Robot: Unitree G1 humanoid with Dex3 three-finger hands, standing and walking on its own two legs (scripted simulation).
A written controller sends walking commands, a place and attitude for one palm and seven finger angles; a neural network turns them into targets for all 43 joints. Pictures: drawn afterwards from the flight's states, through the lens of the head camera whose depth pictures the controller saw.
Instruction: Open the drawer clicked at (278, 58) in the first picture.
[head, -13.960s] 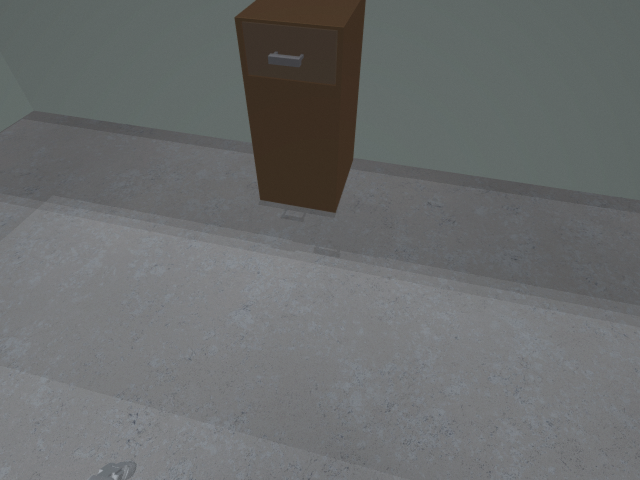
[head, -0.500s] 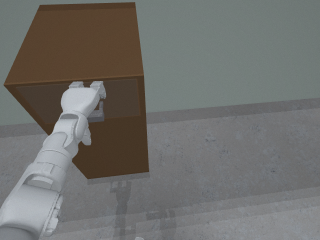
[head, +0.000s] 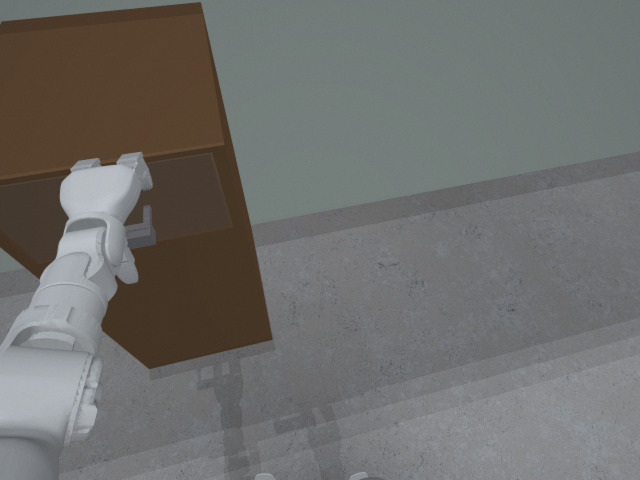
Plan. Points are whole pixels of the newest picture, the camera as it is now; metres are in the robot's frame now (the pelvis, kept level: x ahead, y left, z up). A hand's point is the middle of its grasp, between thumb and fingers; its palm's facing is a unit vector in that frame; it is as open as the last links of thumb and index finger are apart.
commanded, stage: move the hooked fingers above the handle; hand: left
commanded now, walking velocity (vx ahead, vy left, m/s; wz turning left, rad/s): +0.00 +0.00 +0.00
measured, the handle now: (116, 228) +0.50 +0.29 -0.03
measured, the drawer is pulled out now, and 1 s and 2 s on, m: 0.00 0.00 0.00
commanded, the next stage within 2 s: none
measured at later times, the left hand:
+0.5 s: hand (120, 218) +0.47 +0.25 +0.04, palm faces -0.02 +0.02 -1.00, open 13.7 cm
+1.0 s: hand (119, 220) +0.47 +0.25 +0.03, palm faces +0.02 +0.01 -1.00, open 13.8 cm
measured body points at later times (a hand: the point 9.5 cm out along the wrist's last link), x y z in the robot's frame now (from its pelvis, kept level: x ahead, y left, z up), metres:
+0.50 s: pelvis +0.00 +0.00 +0.00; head +0.08 +0.00 +0.44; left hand +0.46 +0.24 +0.09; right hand +0.06 -0.27 -0.13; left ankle +0.02 +0.10 -0.71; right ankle +0.00 -0.10 -0.71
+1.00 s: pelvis -0.01 +0.01 -0.01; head +0.07 +0.01 +0.43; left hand +0.46 +0.25 +0.09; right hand +0.02 -0.26 -0.13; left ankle +0.02 +0.10 -0.71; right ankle +0.00 -0.10 -0.71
